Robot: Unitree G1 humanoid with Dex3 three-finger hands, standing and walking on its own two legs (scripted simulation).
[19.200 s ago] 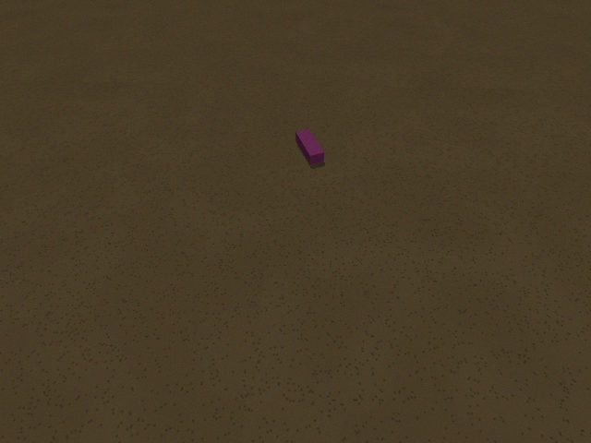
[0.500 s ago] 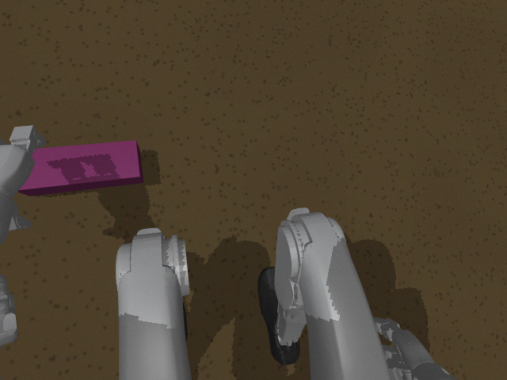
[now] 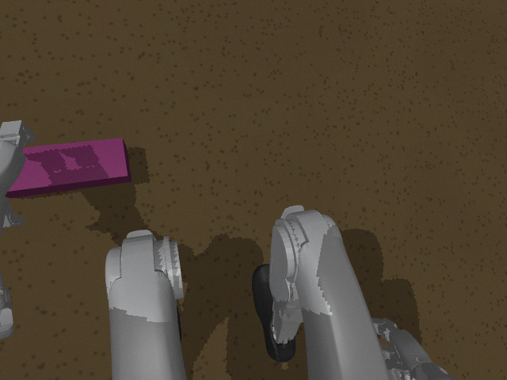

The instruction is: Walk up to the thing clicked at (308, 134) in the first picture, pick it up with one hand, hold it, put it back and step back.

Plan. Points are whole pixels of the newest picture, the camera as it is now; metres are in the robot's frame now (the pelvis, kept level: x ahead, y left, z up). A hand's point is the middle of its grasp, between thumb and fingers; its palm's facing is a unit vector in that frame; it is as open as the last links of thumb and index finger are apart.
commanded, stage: approach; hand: left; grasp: from above
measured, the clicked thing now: (67, 167) +0.47 +0.30 -0.30
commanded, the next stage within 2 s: rest palm in 0.98 s
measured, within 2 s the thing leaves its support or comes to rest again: neither
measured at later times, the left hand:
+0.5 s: hand (58, 143) +0.48 +0.28 -0.19, palm faces -0.42 -0.03 -0.90, open 14.1 cm
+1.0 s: hand (34, 148) +0.47 +0.30 -0.17, palm faces -0.39 -0.03 -0.92, open 13.6 cm
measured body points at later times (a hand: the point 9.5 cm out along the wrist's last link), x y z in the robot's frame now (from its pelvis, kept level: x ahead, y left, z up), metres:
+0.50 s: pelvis +0.00 +0.00 +0.00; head +0.26 +0.06 +0.36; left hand +0.50 +0.27 -0.14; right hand +0.02 -0.28 -0.10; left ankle +0.06 +0.12 -0.29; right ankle +0.10 -0.12 -0.29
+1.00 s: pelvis -0.01 +0.00 +0.00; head +0.23 +0.09 +0.37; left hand +0.48 +0.30 -0.12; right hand +0.08 -0.28 -0.09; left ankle +0.06 +0.12 -0.29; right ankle +0.10 -0.12 -0.29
